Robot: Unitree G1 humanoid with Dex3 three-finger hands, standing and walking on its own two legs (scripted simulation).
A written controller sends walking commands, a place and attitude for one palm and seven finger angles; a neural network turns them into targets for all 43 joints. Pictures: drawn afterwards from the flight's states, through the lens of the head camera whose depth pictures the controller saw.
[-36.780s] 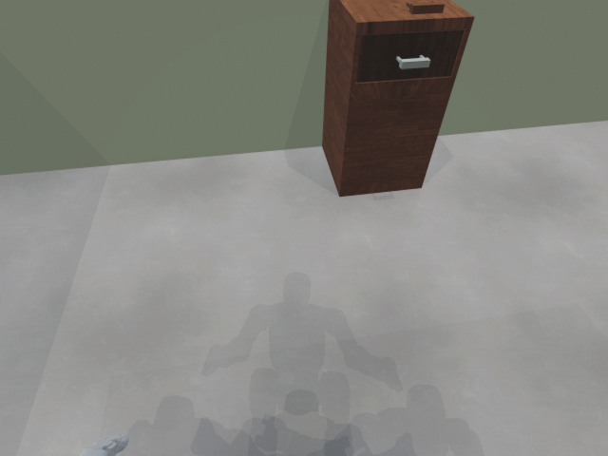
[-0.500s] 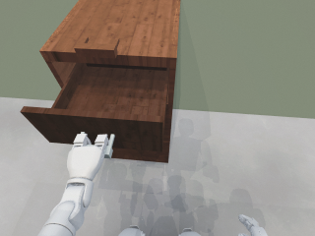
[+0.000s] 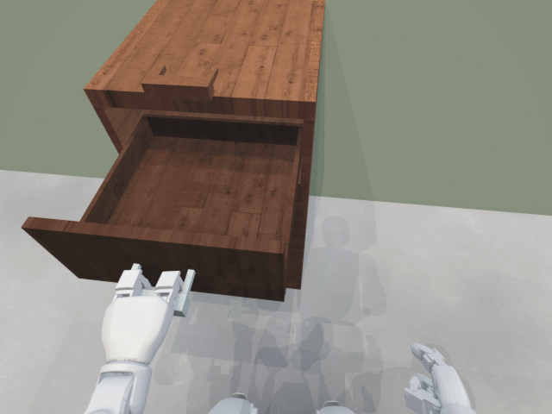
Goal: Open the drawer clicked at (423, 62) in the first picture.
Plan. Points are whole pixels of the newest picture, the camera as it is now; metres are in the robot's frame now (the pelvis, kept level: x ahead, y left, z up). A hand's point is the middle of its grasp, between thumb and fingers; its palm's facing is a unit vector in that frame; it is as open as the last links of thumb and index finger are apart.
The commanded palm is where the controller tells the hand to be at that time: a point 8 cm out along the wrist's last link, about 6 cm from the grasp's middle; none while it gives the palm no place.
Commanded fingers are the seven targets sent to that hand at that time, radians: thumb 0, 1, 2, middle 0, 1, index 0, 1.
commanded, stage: pull the drawer open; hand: left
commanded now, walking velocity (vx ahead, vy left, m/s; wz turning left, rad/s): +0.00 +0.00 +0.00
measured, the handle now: (157, 287) +0.30 +0.21 -0.02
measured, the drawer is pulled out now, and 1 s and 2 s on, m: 0.29 0.29 0.29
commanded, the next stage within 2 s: open the thumb to release the handle in 0.38 s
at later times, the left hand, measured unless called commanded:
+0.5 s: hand (151, 340) +0.23 +0.21 -0.04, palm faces -0.01 -0.08 -1.00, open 5.9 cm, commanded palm +0.22 +0.21 +0.01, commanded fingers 0.00 0.76 0.84 -0.39 -1.34 -0.39 -1.34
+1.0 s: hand (154, 333) +0.24 +0.21 -0.04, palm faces +0.00 -0.07 -1.00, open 12.4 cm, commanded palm +0.22 +0.21 +0.01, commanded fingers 0.00 -0.50 0.30 -0.30 -1.20 -0.30 -1.20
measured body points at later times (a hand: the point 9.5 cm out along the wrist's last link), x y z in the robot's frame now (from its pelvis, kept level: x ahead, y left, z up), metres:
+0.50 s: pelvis +0.01 +0.00 -0.01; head +0.06 -0.02 +0.44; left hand +0.22 +0.21 +0.02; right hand +0.19 -0.24 -0.11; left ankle +0.01 +0.12 -0.66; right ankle +0.01 -0.10 -0.66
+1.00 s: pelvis +0.00 -0.01 +0.00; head +0.05 -0.03 +0.44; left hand +0.23 +0.21 +0.02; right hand +0.20 -0.24 -0.11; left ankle +0.01 +0.12 -0.66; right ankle +0.01 -0.10 -0.66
